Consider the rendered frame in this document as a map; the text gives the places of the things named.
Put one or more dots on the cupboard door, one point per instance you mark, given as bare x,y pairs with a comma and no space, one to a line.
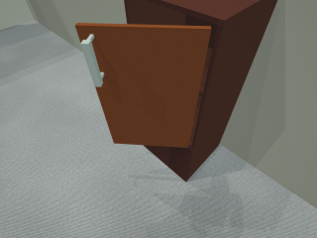
151,82

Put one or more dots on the handle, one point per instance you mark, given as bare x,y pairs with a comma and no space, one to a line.
91,60

